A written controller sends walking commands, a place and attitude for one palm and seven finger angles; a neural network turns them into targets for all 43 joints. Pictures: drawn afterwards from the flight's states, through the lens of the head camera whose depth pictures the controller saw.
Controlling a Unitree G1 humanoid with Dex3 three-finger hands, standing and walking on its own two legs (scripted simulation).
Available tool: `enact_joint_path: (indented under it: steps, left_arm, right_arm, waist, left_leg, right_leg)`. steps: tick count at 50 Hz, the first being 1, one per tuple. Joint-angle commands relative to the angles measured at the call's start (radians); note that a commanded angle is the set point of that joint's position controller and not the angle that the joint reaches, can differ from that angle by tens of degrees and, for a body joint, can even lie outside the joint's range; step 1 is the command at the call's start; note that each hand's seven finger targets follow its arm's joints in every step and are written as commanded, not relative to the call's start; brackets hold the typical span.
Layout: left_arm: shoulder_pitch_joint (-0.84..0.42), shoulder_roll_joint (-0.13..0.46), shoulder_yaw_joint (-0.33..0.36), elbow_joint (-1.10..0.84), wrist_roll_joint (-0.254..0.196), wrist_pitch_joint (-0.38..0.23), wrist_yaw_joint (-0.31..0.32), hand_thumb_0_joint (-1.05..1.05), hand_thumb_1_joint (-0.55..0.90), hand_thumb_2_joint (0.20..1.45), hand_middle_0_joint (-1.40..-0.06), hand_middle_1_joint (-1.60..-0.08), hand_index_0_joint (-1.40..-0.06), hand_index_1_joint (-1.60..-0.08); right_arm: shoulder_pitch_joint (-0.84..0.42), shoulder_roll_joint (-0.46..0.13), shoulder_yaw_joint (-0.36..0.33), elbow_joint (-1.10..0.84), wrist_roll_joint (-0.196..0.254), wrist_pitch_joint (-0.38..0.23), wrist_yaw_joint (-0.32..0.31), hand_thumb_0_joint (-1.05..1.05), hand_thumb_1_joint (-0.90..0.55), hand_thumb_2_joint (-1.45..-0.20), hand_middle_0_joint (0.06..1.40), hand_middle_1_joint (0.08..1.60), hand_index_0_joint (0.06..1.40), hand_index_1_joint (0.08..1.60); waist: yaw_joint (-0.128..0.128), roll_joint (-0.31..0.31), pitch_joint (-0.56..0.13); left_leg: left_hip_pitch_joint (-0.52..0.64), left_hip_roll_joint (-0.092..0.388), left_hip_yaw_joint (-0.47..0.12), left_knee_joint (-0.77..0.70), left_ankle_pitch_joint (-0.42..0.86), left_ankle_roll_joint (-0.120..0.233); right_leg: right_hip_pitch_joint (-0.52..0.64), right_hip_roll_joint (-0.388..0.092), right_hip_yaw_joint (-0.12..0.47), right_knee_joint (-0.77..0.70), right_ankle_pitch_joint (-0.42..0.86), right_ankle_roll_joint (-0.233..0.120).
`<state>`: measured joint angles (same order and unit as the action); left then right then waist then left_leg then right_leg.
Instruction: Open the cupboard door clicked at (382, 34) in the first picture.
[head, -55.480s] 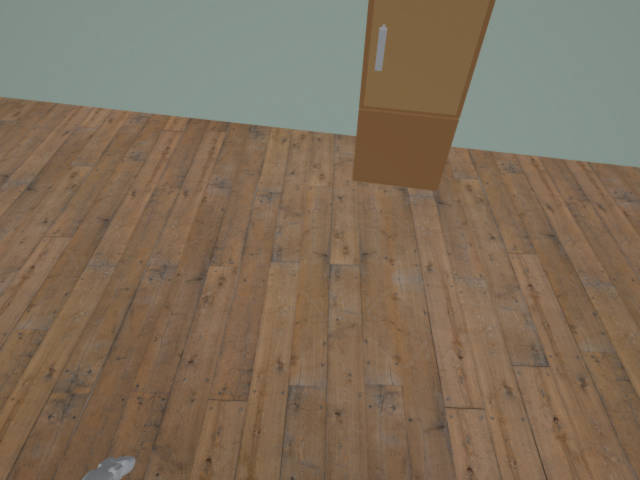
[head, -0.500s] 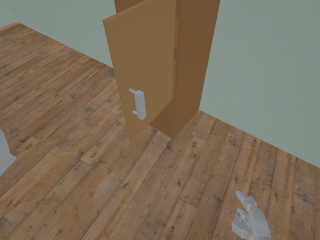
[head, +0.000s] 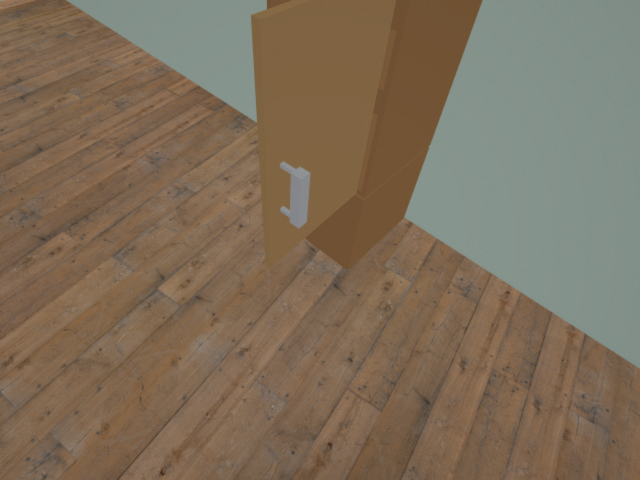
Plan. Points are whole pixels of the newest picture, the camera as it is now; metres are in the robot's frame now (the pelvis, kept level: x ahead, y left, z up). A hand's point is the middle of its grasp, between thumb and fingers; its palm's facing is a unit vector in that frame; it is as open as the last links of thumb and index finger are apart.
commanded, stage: let the arm hang, fingers relaxed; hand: left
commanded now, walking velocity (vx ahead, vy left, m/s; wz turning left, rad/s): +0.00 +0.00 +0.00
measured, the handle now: (291, 194) +0.65 +0.09 -0.10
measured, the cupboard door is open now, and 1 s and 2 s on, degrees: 93 93 93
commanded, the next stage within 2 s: look to check the result in 0.74 s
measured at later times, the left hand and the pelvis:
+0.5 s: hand out of the picture -0.02 +0.22 -0.16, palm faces -0.02 -0.98 -0.20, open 7.4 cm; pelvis -0.02 +0.04 +0.01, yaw -2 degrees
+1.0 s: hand out of the picture -0.01 +0.20 -0.17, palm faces -0.02 -0.98 -0.18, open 7.4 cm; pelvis -0.01 +0.04 +0.01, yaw -2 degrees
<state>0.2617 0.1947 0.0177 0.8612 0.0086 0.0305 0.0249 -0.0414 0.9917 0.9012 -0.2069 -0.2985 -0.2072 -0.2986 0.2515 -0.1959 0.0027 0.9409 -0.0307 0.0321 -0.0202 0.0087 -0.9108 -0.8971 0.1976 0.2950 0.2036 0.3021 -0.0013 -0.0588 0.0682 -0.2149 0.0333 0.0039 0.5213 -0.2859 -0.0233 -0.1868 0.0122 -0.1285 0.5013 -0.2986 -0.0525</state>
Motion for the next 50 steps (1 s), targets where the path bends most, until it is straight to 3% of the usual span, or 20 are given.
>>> enact_joint_path:
  steps: [1,6,14,22,27,38,46,50]
  left_arm:
    - [0.007,0.126,0.028,0.034,0.003,-0.034,0.001,0.000,0.900,0.900,-0.200,-0.300,-0.200,-0.300]
    - [-0.008,0.108,0.015,0.134,0.000,-0.033,-0.005,0.000,0.900,0.900,-0.200,-0.300,-0.200,-0.300]
    - [0.017,0.090,0.005,0.221,0.000,-0.033,-0.001,0.000,0.900,0.900,-0.200,-0.300,-0.200,-0.300]
    - [0.051,0.070,0.005,0.258,0.002,-0.030,0.004,0.000,0.900,0.900,-0.200,-0.300,-0.200,-0.300]
    - [0.068,0.053,0.003,0.270,0.001,-0.034,0.006,0.000,0.900,0.900,-0.200,-0.300,-0.200,-0.300]
    - [0.081,0.027,0.004,0.281,0.002,-0.037,0.009,0.000,0.900,0.900,-0.200,-0.300,-0.200,-0.300]
    - [0.088,0.024,0.005,0.279,0.003,-0.042,0.011,0.000,0.900,0.900,-0.200,-0.300,-0.200,-0.300]
    - [0.079,0.027,0.003,0.279,0.002,-0.042,0.011,0.000,0.900,0.900,-0.200,-0.300,-0.200,-0.300]
  right_arm:
    - [-0.004,-0.090,-0.020,-0.017,0.007,-0.023,-0.013,0.000,-0.900,-0.900,0.200,0.300,0.200,0.300]
    - [0.029,-0.097,-0.021,0.046,0.009,-0.025,-0.014,0.000,-0.900,-0.900,0.200,0.300,0.200,0.300]
    - [0.075,-0.080,-0.014,0.128,0.008,-0.033,-0.014,0.000,-0.900,-0.900,0.200,0.300,0.200,0.300]
    - [0.100,-0.054,-0.011,0.168,0.008,-0.035,-0.016,0.000,-0.900,-0.900,0.200,0.300,0.200,0.300]
    - [0.113,-0.036,-0.012,0.179,0.010,-0.040,-0.019,0.000,-0.900,-0.900,0.200,0.300,0.200,0.300]
    - [0.129,-0.016,-0.013,0.186,0.011,-0.044,-0.024,0.000,-0.900,-0.900,0.200,0.300,0.200,0.300]
    - [0.124,-0.020,-0.016,0.180,0.015,-0.046,-0.025,0.000,-0.900,-0.900,0.200,0.300,0.200,0.300]
    - [0.117,-0.019,-0.014,0.186,0.013,-0.045,-0.023,0.000,-0.900,-0.900,0.200,0.300,0.200,0.300]
  waist:
    - [0.003,0.240,-0.080]
    - [0.000,0.101,-0.007]
    - [-0.001,0.016,0.020]
    - [0.002,0.058,0.037]
    - [0.001,0.080,0.014]
    - [-0.003,0.096,0.030]
    - [-0.003,0.046,0.009]
    - [-0.007,0.057,0.016]
  left_leg:
    - [-0.009,0.075,-0.060,-0.119,0.218,0.045]
    - [-0.026,0.080,-0.075,-0.193,0.091,0.051]
    - [-0.013,0.075,-0.069,-0.238,0.051,0.059]
    - [-0.042,0.073,-0.077,-0.269,-0.020,0.064]
    - [-0.024,0.068,-0.066,-0.255,0.027,0.064]
    - [-0.020,0.068,-0.060,-0.245,0.065,0.063]
    - [0.023,0.069,-0.048,-0.218,0.137,0.066]
    - [0.025,0.070,-0.046,-0.219,0.146,0.062]
  right_leg:
    - [0.096,-0.119,0.147,-0.140,0.225,0.006]
    - [0.057,-0.112,0.145,-0.191,0.097,0.010]
    - [0.026,-0.117,0.145,-0.187,0.075,0.018]
    - [0.012,-0.110,0.146,-0.167,0.055,0.023]
    - [0.017,-0.114,0.148,-0.159,0.088,0.021]
    - [0.006,-0.115,0.143,-0.155,0.110,0.023]
    - [0.004,-0.115,0.146,-0.159,0.139,0.024]
    - [0.001,-0.119,0.150,-0.162,0.145,0.025]
